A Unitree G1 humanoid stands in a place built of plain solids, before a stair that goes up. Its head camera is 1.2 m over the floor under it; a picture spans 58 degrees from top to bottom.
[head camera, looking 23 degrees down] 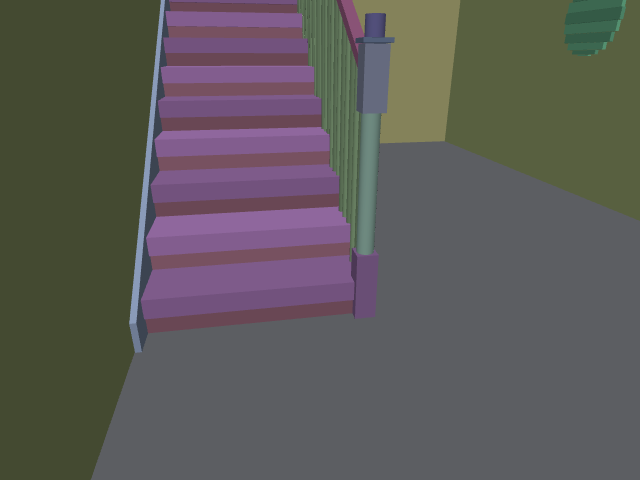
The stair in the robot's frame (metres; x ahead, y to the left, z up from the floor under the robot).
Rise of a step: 0.19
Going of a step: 0.28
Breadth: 1.08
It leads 10 degrees to the left of straight ahead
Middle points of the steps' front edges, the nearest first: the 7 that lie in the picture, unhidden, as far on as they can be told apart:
1.77 0.32 0.19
2.06 0.32 0.38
2.33 0.37 0.57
2.61 0.42 0.76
2.89 0.47 0.94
3.17 0.52 1.13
3.45 0.57 1.32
